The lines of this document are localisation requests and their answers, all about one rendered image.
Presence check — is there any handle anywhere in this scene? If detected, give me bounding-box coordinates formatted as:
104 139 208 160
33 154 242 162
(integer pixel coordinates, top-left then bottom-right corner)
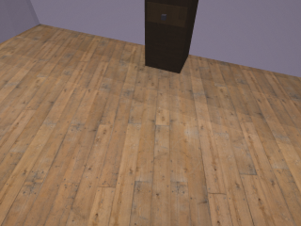
161 14 166 21

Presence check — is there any drawer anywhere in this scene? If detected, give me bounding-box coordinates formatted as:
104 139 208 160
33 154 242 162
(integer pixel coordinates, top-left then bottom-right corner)
147 2 188 27

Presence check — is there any cabinet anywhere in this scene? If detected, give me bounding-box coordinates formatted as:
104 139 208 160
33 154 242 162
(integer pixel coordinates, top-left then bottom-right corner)
144 0 198 73

